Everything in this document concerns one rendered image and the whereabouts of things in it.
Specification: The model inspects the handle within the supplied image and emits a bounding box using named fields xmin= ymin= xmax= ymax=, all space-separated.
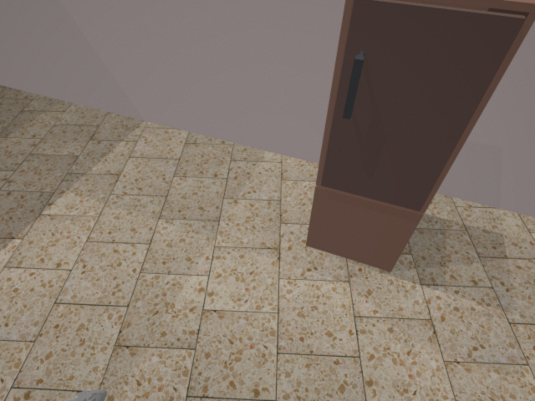
xmin=343 ymin=50 xmax=364 ymax=119

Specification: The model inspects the cupboard door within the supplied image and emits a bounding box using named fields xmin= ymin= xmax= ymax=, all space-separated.
xmin=321 ymin=0 xmax=526 ymax=211

